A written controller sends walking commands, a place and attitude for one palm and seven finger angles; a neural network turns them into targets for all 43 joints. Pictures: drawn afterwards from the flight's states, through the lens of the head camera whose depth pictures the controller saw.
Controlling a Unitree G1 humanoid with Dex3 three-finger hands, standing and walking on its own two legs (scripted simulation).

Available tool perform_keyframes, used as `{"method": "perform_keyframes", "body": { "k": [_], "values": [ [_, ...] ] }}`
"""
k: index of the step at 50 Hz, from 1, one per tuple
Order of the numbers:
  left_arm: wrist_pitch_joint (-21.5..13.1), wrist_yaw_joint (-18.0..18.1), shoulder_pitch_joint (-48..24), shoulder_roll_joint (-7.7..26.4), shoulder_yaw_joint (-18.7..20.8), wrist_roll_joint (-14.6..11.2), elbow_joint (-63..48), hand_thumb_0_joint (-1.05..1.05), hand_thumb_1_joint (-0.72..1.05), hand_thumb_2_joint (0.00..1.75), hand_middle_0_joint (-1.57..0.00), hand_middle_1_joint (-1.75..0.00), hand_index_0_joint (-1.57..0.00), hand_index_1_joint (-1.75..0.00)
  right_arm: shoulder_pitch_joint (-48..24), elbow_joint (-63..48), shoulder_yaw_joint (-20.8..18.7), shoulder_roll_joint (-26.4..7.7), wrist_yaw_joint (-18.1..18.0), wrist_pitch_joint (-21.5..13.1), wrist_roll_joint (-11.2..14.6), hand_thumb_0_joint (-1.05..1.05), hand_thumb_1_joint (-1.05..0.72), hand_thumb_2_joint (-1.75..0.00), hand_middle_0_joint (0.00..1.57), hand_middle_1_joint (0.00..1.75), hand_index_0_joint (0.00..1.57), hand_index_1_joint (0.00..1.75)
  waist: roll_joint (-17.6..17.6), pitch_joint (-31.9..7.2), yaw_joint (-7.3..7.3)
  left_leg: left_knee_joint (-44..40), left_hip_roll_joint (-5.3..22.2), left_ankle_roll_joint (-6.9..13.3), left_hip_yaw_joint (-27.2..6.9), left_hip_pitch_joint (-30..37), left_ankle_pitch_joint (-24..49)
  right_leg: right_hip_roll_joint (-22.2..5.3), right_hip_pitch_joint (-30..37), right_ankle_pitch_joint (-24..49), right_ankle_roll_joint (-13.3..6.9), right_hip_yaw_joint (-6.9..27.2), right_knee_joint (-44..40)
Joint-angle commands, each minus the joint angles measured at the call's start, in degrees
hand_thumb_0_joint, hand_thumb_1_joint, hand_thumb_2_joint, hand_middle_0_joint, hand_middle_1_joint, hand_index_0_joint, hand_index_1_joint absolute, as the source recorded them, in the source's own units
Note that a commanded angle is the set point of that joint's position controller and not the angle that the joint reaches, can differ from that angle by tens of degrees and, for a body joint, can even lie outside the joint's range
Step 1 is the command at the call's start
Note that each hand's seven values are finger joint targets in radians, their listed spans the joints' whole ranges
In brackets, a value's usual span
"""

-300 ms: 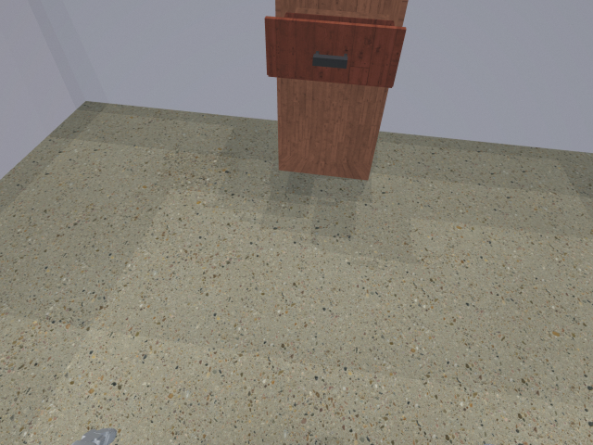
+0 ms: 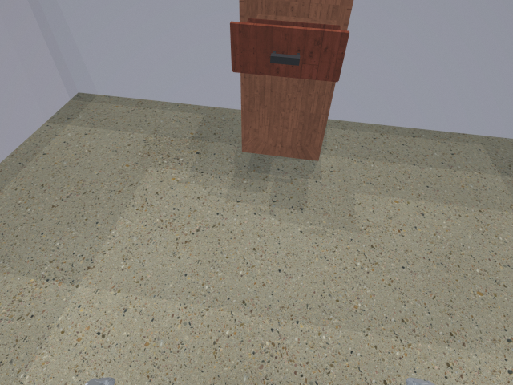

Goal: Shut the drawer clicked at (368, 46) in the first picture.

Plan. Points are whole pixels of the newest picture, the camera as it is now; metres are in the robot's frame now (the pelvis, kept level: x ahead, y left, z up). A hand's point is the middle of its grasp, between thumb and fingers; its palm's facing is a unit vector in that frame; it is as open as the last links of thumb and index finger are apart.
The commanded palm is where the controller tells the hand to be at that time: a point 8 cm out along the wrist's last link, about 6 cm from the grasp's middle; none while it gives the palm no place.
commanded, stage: stand and wait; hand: left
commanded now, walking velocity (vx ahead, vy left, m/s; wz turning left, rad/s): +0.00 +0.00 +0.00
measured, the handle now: (285, 56) +1.21 -0.03 -0.01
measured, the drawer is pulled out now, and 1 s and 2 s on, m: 0.30 0.30 0.30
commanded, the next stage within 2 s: look at it before walking up in 0.62 s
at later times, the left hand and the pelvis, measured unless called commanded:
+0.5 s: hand out of the picture +0.05 +0.24 -0.15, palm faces -0.02 -0.94 -0.33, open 7.4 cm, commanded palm none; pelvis -0.02 -0.01 +0.00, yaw +0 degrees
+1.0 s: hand out of the picture +0.06 +0.23 -0.15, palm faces -0.03 -0.95 -0.32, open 7.4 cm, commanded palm none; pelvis -0.02 -0.01 +0.00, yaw +0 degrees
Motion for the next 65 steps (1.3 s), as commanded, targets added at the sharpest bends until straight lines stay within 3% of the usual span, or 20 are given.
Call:
{"method": "perform_keyframes", "body": {
  "k": [1,11,27,36,43,51,65],
  "values": [
    [-1.41,1.06,-2.42,12.39,3.05,0.16,-3.47,0.0,0.9,0.9,-0.2,-0.3,-0.2,-0.3,-2.63,-3.36,-3.11,-12.09,-0.89,-1.36,0.23,0.0,-0.9,-0.9,0.2,0.3,0.2,0.3,0.41,-3.33,-0.57,-3.79,6.29,2.17,-4.47,1.32,12.61,-6.02,0.92,13.6,-2.36,5.19,-4.61],
    [-1.64,1.03,-1.59,12.57,2.93,-0.07,-1.11,0.0,0.9,0.9,-0.2,-0.3,-0.2,-0.3,-1.25,-0.65,-2.79,-12.24,-0.88,-1.32,0.44,0.0,-0.9,-0.9,0.2,0.3,0.2,0.3,0.42,-3.31,-0.47,-4.83,6.67,1.79,-4.78,1.66,11.58,-6.36,1.91,13.06,-2.58,5.85,-6.37],
    [-1.35,0.75,-1.93,12.51,2.73,0.06,0.3,0.0,0.9,0.9,-0.2,-0.3,-0.2,-0.3,0.2,1.53,-2.53,-12.41,-0.58,-1.14,0.37,0.0,-0.9,-0.9,0.2,0.3,0.2,0.3,-0.1,-0.18,-0.52,-7.09,6.51,1.46,-5.39,-0.11,5.39,-5.93,-0.94,2.42,-2.36,6.99,-9.47],
    [-1.71,0.88,-1.76,12.34,2.81,0.06,0.39,0.0,0.9,0.9,-0.2,-0.3,-0.2,-0.3,0.39,1.72,-2.59,-12.32,-0.66,-1.4,0.51,0.0,-0.9,-0.9,0.2,0.3,0.2,0.3,0.07,-1.95,-0.57,-6.64,7.0,1.33,-5.26,1.03,9.67,-6.08,0.76,9.09,-2.43,6.69,-8.48],
    [-1.54,0.82,-1.55,12.1,2.76,0.08,0.51,0.0,0.9,0.9,-0.2,-0.3,-0.2,-0.3,0.08,1.8,-2.53,-12.37,-0.68,-1.38,0.45,0.0,-0.9,-0.9,0.2,0.3,0.2,0.3,1.49,-0.92,-0.42,-7.46,7.04,1.38,-5.49,0.91,8.5,-5.88,0.07,7.24,-2.26,6.54,-8.86],
    [-1.69,0.88,-1.28,12.04,2.8,0.09,0.82,0.0,0.9,0.9,-0.2,-0.3,-0.2,-0.3,-0.11,1.94,-2.56,-12.38,-0.79,-1.46,0.56,0.0,-0.9,-0.9,0.2,0.3,0.2,0.3,0.66,-2.32,-0.49,-7.19,7.43,1.39,-5.24,2.45,11.49,-5.97,1.31,11.7,-2.2,6.13,-8.37],
    [-1.73,0.85,-1.05,12.3,2.84,0.14,0.92,0.0,0.9,0.9,-0.2,-0.3,-0.2,-0.3,-0.42,1.88,-2.53,-12.4,-0.74,-1.34,0.59,0.0,-0.9,-0.9,0.2,0.3,0.2,0.3,0.48,-1.66,-0.41,-7.68,7.4,1.29,-5.08,2.81,10.89,-5.94,1.25,11.57,-2.17,6.45,-9.17]
  ]
}}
